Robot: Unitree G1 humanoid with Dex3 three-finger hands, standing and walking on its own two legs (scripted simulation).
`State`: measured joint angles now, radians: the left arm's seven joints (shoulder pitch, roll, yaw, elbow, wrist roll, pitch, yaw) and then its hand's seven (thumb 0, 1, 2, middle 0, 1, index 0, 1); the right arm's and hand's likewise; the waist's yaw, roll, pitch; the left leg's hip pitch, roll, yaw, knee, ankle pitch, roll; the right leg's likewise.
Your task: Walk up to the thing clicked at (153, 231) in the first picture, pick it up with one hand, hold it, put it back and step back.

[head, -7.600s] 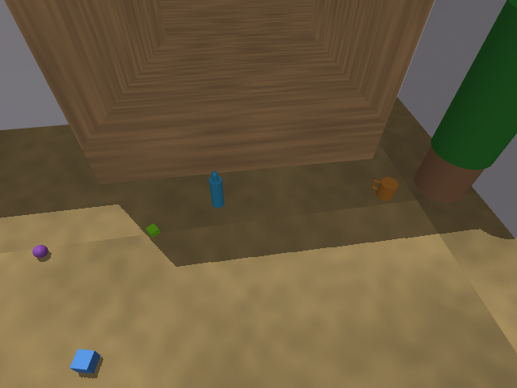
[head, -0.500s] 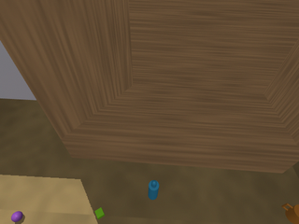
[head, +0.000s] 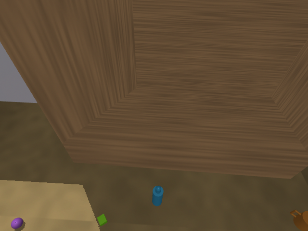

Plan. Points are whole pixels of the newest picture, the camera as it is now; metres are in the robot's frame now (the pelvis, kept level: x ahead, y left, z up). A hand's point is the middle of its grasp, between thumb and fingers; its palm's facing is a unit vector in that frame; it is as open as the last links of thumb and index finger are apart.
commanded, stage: stand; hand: left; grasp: from above
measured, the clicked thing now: (102, 219) +0.34 +0.29 -0.77
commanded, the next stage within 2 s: rise first in 0.66 s
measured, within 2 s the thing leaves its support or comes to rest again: neither
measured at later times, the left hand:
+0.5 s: hand out of the picture +0.07 +0.25 -0.16, palm faces -0.03 -0.94 -0.34, open 7.4 cm
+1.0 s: hand out of the picture +0.15 +0.25 -0.17, palm faces -0.03 -0.94 -0.34, open 8.9 cm
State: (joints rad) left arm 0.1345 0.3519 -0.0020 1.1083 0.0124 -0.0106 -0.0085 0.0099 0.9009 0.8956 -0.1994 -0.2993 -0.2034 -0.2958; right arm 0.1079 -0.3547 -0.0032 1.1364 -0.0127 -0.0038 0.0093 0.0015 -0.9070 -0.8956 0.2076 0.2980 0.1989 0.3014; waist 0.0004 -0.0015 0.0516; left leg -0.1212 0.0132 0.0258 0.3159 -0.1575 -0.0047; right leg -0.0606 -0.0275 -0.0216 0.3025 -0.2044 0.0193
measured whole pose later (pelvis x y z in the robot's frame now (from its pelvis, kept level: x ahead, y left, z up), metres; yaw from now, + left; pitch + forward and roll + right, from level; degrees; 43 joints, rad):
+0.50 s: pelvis +0.00 +0.00 +0.00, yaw +0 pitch -2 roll +0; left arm 0.14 0.35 0.00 1.11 0.01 -0.01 -0.01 0.01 0.90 0.90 -0.20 -0.30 -0.20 -0.30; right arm 0.11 -0.35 0.00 1.13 -0.01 0.00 0.01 0.00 -0.91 -0.90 0.21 0.30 0.20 0.30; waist 0.00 0.00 0.05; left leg -0.12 0.01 0.03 0.32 -0.16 0.00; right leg -0.06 -0.03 -0.02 0.30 -0.20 0.02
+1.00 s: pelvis -0.02 +0.00 -0.02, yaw +0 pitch +7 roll +0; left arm -0.07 0.35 0.15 1.06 0.11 -0.03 -0.03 0.01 0.48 0.84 -0.25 -0.61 -0.25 -0.61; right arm 0.20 -0.26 -0.02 0.81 0.02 -0.04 -0.02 0.00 -0.91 -0.89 0.21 0.30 0.20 0.30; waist -0.02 -0.02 0.02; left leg -0.48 0.03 0.02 0.62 -0.26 0.00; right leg -0.42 -0.02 -0.02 0.61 -0.31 0.01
